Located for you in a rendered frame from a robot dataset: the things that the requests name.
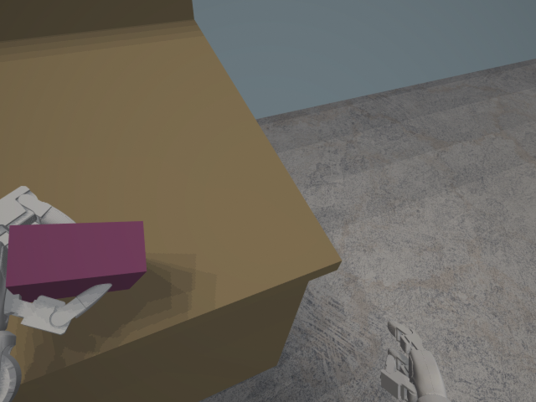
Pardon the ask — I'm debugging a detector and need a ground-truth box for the robot left hand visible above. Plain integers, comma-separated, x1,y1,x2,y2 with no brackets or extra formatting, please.
0,186,112,335

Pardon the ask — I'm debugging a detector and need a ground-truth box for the left robot forearm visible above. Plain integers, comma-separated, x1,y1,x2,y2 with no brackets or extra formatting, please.
0,331,22,402

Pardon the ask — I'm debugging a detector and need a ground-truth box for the table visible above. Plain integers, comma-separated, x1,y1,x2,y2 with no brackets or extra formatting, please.
0,0,342,402

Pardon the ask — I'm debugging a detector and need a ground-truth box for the robot right hand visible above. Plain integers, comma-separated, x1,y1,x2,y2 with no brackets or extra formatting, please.
381,320,447,402

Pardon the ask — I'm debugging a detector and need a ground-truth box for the sponge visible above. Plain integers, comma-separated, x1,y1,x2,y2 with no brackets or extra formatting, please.
6,221,147,302

